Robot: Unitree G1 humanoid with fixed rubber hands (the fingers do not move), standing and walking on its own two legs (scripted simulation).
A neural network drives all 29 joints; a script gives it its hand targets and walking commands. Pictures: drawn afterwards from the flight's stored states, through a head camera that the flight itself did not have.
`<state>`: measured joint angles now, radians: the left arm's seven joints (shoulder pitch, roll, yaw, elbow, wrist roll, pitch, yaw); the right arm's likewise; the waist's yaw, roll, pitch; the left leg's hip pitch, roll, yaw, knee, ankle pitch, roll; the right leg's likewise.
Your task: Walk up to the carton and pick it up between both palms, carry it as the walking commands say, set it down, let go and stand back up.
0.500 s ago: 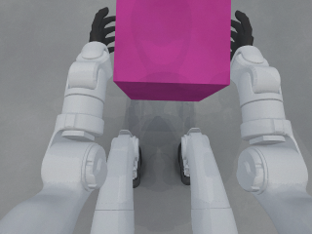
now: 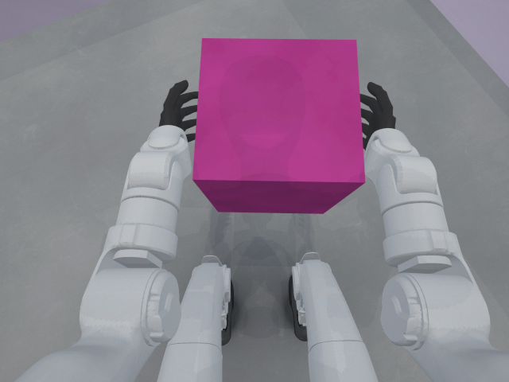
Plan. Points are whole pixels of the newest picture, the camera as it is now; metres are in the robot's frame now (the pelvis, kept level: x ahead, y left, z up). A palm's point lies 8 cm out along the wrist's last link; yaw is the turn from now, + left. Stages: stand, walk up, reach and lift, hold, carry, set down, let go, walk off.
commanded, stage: reach and lift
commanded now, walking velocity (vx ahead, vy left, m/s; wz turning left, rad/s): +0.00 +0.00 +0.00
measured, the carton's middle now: (273, 142) +0.48 -0.02 -0.07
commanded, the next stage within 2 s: none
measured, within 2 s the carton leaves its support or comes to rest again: neither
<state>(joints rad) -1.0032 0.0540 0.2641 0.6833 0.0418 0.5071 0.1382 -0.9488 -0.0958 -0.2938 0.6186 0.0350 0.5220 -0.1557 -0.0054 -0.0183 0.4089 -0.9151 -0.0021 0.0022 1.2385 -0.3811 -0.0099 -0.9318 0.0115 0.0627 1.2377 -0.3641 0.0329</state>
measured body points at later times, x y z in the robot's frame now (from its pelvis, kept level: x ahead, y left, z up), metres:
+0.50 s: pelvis +0.09 +0.01 +0.07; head +0.12 +0.01 +0.52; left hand +0.46 +0.14 +0.08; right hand +0.45 -0.16 +0.08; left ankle +0.14 +0.12 -0.62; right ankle +0.15 -0.13 -0.62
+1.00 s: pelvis +0.09 +0.00 +0.10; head +0.02 -0.01 +0.54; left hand +0.41 +0.14 +0.15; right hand +0.41 -0.16 +0.15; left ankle +0.14 +0.12 -0.62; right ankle +0.15 -0.13 -0.62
